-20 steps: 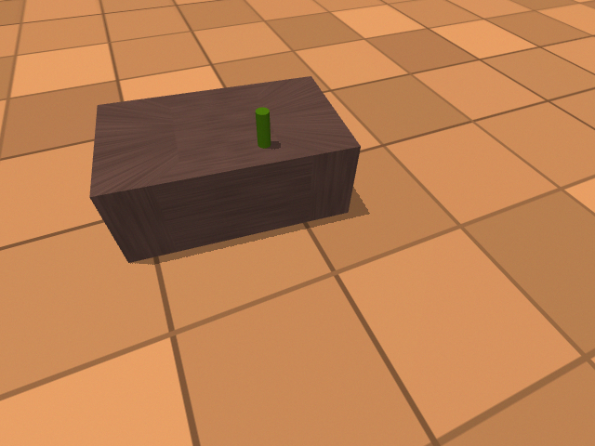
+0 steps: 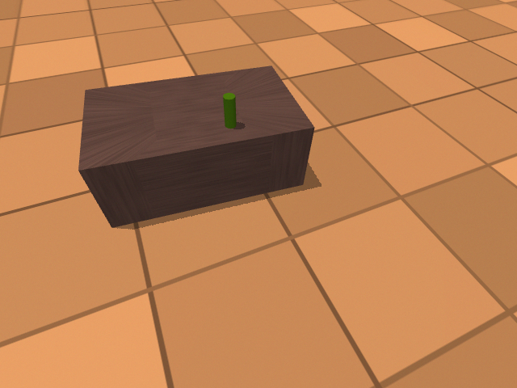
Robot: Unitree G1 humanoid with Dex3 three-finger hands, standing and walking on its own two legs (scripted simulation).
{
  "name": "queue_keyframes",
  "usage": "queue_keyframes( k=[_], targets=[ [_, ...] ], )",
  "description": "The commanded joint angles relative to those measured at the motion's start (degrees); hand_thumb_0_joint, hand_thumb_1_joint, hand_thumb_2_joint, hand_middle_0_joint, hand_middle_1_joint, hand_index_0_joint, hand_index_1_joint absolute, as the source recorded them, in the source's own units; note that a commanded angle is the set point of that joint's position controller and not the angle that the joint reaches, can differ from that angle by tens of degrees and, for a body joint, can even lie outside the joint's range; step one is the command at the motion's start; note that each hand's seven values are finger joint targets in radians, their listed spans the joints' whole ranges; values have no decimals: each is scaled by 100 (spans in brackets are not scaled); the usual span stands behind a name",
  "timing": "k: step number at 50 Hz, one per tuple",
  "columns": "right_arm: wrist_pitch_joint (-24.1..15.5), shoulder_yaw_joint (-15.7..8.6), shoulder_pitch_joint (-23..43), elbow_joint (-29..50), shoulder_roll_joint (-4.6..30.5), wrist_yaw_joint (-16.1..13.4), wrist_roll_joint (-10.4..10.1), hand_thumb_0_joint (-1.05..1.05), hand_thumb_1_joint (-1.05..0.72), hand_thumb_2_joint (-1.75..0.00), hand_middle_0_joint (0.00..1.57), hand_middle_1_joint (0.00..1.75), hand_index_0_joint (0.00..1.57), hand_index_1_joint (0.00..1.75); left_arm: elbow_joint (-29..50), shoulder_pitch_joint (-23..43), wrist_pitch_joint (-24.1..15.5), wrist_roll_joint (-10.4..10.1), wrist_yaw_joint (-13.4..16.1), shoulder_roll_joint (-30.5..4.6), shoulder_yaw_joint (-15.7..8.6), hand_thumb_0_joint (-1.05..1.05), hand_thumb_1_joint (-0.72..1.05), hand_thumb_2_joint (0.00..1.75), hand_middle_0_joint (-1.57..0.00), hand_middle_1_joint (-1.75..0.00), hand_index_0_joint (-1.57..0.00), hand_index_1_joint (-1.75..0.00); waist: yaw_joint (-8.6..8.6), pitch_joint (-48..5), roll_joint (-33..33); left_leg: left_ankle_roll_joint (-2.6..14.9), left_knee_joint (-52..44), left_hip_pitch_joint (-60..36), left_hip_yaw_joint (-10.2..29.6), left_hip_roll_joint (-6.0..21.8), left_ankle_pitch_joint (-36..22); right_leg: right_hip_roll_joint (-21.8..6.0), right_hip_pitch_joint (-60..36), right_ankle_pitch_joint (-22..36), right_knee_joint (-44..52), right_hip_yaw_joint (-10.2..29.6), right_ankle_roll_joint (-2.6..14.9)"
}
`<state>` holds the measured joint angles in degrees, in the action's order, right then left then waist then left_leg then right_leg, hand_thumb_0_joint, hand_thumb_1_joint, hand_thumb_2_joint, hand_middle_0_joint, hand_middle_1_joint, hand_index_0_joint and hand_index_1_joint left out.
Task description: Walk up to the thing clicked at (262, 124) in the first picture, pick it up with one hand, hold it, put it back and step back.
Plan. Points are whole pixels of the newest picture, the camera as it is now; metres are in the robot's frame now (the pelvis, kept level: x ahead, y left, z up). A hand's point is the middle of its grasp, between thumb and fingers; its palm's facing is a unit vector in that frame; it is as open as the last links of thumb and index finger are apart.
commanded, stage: stand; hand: right
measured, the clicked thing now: (229, 111) +1.21 +0.15 -0.32
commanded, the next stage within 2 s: walk up in 0.72 s
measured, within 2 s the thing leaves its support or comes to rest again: neither
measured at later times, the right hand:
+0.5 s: hand out of the picture +0.08 -0.24 -0.16, palm faces -0.03 +0.94 -0.34, open 7.4 cm
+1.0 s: hand out of the picture +0.15 -0.23 -0.14, palm faces -0.18 +0.90 -0.40, open 7.4 cm
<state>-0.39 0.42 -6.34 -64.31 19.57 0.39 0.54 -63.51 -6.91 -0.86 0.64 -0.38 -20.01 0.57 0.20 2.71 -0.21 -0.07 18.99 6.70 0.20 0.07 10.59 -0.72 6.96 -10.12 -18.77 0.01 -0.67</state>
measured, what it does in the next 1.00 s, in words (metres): lifts its left foot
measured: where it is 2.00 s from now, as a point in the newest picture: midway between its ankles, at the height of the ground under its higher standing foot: (220, 325)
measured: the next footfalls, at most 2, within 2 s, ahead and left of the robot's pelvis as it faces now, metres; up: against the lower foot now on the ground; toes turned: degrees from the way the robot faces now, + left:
left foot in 1.02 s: +0.14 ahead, +0.21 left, +0.00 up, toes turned +14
right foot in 1.44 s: +0.41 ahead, +0.01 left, +0.00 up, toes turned +12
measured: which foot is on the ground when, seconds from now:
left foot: down 0.00-0.78, up 0.80-1.00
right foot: down 0.00-1.00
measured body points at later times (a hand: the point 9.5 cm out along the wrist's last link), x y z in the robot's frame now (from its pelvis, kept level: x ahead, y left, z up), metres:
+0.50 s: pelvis +0.01 +0.00 +0.00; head +0.02 +0.01 +0.45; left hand +0.08 +0.30 -0.13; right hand +0.08 -0.29 -0.13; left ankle +0.00 +0.12 -0.75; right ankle +0.00 -0.13 -0.75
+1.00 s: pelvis +0.05 +0.05 -0.02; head +0.06 +0.07 +0.43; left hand +0.05 +0.39 -0.14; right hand +0.16 -0.28 -0.11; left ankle +0.09 +0.20 -0.74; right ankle +0.00 -0.12 -0.75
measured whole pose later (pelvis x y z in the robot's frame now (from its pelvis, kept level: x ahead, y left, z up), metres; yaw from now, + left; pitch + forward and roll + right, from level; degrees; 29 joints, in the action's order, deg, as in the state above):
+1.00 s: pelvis +0.05 +0.05 -0.02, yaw +9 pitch -1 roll -2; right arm -0.3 -5.9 -14.3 -55.3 24.9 5.7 2.1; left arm -55.1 -13.9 -2.8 3.2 -3.4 -25.4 -5.0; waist -1.1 3.0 -0.4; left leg 0.2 36.9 22.2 -1.0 5.6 17.3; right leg -5.9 3.6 -20.7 -25.9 -7.8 -1.2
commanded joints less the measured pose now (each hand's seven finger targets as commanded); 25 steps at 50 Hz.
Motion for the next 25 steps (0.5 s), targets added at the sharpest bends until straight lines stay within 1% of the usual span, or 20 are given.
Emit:
queue_keyframes(
  k=[1,2,5,7,8,10,12,14,17,18,21,22,23,25],
  targets=[
    [-152,-262,227,329,1248,-71,-4,0,-90,-90,20,30,20,30,320,201,-122,-20,93,-1179,-234,0,90,90,-20,-30,-20,-30,-35,-445,70,172,-310,4,544,713,-657,-668,-161,629,260,518,211],
    [-153,-259,238,344,1218,-70,-10,0,-90,-90,20,30,20,30,327,209,-128,-10,99,-1200,-238,0,90,90,-20,-30,-20,-30,-24,-484,10,164,-285,-38,548,722,-808,-668,-186,715,230,485,222],
    [-149,-261,193,311,1226,-74,-17,0,-90,-90,20,30,20,30,318,196,-126,-20,103,-1193,-236,0,90,90,-20,-30,-20,-30,-19,-421,13,151,-300,-46,548,704,-812,-652,-138,715,265,476,210],
    [-152,-266,208,326,1254,-73,-20,0,-90,-90,20,30,20,30,332,196,-131,-23,103,-1169,-228,0,90,90,-20,-30,-20,-30,-15,-506,54,172,-234,-102,529,721,-967,-676,-225,888,248,475,208],
    [-153,-258,193,324,1220,-76,-16,0,-90,-90,20,30,20,30,326,211,-127,-20,107,-1199,-238,0,90,90,-20,-30,-20,-30,-9,-502,28,156,-256,-98,527,714,-986,-680,-232,924,224,479,216],
    [-151,-259,180,319,1232,-84,-10,0,-90,-90,20,30,20,30,314,197,-114,-18,110,-1206,-245,0,90,90,-20,-30,-20,-30,-6,-440,47,142,-305,-50,541,705,-892,-666,-212,803,240,461,208],
    [-158,-255,208,322,1238,-81,-15,0,-90,-90,20,30,20,30,317,174,-116,-18,101,-1184,-238,0,90,90,-20,-30,-20,-30,-33,-471,81,157,-294,-106,541,724,-941,-675,-208,827,243,467,207],
    [-167,-247,170,323,1237,-93,-8,0,-90,-90,20,30,20,30,313,218,-98,-24,100,-1182,-251,0,90,90,-20,-30,-20,-30,-15,-439,140,142,-333,-53,534,707,-928,-673,-237,819,231,475,203],
    [-158,-258,202,328,1246,-93,-22,0,-90,-90,20,30,20,30,305,182,-103,-17,106,-1162,-240,0,90,90,-20,-30,-20,-30,-30,-408,29,153,-313,-91,561,731,-1022,-656,-178,821,226,428,200],
    [-155,-249,193,318,1239,-93,-17,0,-90,-90,20,30,20,30,298,176,-102,-22,101,-1163,-238,0,90,90,-20,-30,-20,-30,-30,-336,53,154,-339,-33,554,714,-913,-661,-155,748,285,456,186],
    [-156,-260,213,343,1252,-91,-19,0,-90,-90,20,30,20,30,321,189,-114,-11,106,-1177,-243,0,90,90,-20,-30,-20,-30,-21,-416,0,155,-300,-118,564,729,-1060,-676,-207,884,232,439,195],
    [-157,-265,182,359,1250,-100,-8,0,-90,-90,20,30,20,30,339,235,-110,-6,109,-1200,-265,0,90,90,-20,-30,-20,-30,-9,-552,15,172,-271,-173,524,738,-1100,-704,-279,969,200,459,203],
    [-159,-264,196,350,1260,-101,-17,0,-90,-90,20,30,20,30,333,208,-105,-11,106,-1168,-252,0,90,90,-20,-30,-20,-30,-20,-502,67,163,-272,-160,536,726,-1155,-689,-263,1020,207,441,198],
    [-162,-257,215,339,1242,-100,-28,0,-90,-90,20,30,20,30,308,173,-101,-18,104,-1170,-246,0,90,90,-20,-30,-20,-30,-25,-395,28,145,-319,-125,553,711,-1095,-673,-201,932,242,436,191]
  ],
)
